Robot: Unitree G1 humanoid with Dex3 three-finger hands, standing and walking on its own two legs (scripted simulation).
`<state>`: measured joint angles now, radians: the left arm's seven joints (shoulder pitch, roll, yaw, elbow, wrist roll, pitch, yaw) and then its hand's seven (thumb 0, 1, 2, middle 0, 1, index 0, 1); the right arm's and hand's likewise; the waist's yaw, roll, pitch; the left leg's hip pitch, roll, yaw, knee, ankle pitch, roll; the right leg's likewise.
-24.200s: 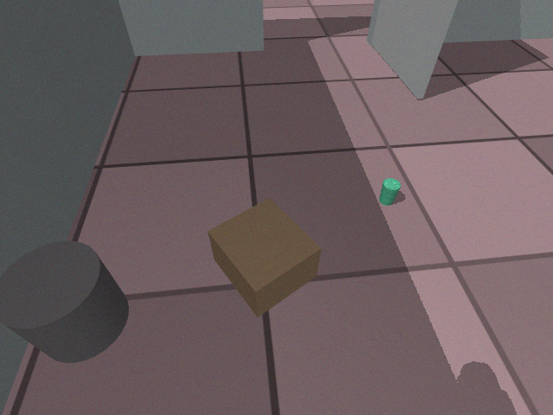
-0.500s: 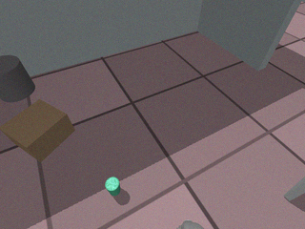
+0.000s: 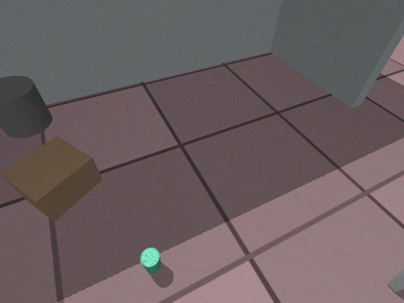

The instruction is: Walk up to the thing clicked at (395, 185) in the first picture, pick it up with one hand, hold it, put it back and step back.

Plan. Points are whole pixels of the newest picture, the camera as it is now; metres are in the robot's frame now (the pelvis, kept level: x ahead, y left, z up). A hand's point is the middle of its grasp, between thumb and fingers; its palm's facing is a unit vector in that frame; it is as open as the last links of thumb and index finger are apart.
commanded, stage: walk up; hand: left
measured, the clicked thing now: (151, 261) +0.44 +0.23 -0.70
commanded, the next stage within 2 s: stand in 1.36 s
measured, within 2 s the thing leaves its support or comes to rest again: neither
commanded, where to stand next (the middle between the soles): +0.06 +0.00 m, yaw -1 degrees
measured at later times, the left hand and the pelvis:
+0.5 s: hand out of the picture +0.11 +0.26 -0.13, palm faces -0.01 -0.93 -0.37, open 7.4 cm; pelvis +0.03 +0.00 +0.02, yaw +0 degrees
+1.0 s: hand out of the picture +0.14 +0.25 -0.13, palm faces -0.07 -0.94 -0.33, open 7.4 cm; pelvis +0.04 +0.00 +0.03, yaw -2 degrees
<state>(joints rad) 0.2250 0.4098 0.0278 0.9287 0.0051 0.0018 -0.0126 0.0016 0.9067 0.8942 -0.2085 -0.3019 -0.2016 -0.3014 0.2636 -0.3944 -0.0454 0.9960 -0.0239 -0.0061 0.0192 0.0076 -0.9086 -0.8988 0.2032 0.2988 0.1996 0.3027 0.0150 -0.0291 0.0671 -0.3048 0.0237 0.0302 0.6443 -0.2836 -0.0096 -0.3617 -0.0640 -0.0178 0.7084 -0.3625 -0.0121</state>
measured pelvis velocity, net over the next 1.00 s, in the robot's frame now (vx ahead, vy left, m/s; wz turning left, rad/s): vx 0.04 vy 0.00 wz -0.04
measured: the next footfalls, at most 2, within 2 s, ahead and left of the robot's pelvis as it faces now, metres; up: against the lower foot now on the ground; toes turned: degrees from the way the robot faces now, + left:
none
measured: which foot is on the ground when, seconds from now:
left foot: down 0.00-1.00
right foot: down 0.00-1.00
